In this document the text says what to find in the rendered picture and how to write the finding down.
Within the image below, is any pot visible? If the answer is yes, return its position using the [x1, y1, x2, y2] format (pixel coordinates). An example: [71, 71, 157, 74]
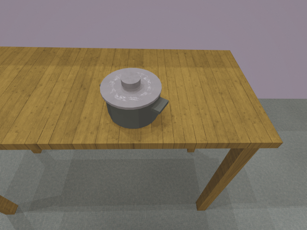
[100, 84, 169, 129]

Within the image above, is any table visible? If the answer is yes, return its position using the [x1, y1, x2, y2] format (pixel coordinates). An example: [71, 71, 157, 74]
[0, 46, 283, 215]

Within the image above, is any lid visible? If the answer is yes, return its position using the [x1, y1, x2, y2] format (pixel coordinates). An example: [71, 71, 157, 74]
[100, 68, 162, 110]

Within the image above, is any knob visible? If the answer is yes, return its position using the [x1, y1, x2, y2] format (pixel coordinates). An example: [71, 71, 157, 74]
[121, 72, 141, 89]

